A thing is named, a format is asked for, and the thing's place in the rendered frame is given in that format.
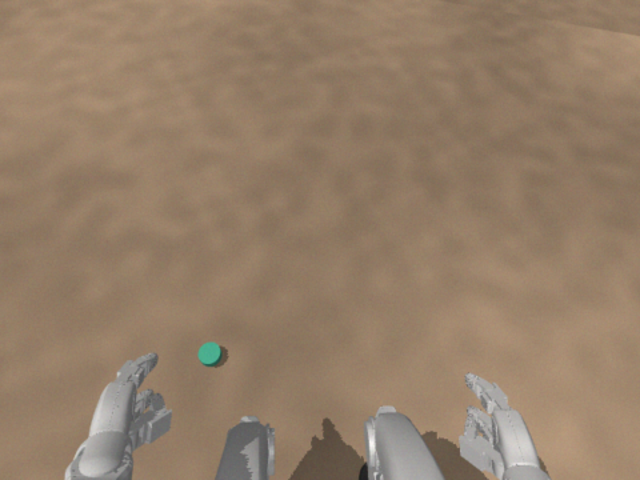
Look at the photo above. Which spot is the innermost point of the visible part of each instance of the left robot arm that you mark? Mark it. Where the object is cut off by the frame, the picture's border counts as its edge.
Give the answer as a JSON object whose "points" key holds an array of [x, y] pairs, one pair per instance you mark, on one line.
{"points": [[104, 456]]}

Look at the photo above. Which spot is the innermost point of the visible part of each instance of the tin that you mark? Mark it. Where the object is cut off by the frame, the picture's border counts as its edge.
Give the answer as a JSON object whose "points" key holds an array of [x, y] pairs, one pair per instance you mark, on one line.
{"points": [[210, 354]]}

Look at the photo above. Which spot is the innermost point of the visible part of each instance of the right robot hand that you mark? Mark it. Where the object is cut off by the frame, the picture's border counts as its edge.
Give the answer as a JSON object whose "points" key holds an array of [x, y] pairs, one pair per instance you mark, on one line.
{"points": [[506, 440]]}

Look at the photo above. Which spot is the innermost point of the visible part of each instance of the left robot hand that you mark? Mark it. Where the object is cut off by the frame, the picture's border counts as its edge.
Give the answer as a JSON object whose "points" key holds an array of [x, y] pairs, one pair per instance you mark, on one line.
{"points": [[120, 409]]}

